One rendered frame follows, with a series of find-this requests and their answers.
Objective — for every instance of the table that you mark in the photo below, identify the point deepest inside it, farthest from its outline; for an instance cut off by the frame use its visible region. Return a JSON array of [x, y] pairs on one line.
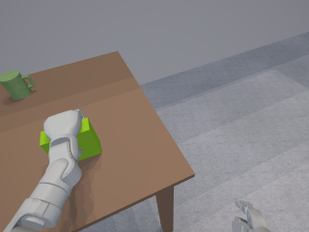
[[139, 158]]

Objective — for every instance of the robot left forearm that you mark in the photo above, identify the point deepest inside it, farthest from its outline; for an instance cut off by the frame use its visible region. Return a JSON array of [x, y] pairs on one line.
[[44, 207]]

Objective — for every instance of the sponge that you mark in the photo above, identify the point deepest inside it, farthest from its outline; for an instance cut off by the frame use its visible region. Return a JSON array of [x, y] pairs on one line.
[[88, 140]]

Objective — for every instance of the right robot hand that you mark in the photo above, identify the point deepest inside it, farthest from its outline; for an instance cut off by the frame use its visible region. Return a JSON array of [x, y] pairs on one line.
[[254, 218]]

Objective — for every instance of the left robot hand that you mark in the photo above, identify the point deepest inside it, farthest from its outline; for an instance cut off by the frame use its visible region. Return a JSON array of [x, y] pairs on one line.
[[67, 122]]

